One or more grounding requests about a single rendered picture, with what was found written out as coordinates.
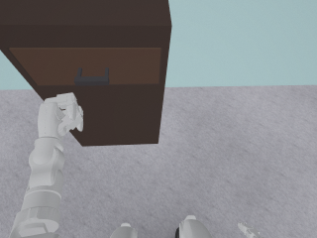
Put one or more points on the drawer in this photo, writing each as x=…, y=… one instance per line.
x=59, y=66

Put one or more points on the cabinet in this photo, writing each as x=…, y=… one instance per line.
x=114, y=114

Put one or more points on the right robot hand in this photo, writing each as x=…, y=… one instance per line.
x=249, y=231

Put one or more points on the handle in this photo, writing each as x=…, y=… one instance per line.
x=80, y=80

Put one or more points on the left robot hand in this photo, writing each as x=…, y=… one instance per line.
x=53, y=122

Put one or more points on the left robot thigh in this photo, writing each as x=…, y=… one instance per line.
x=125, y=232

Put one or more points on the left robot forearm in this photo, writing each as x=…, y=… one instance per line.
x=40, y=209

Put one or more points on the robot left shin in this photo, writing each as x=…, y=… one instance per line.
x=125, y=224

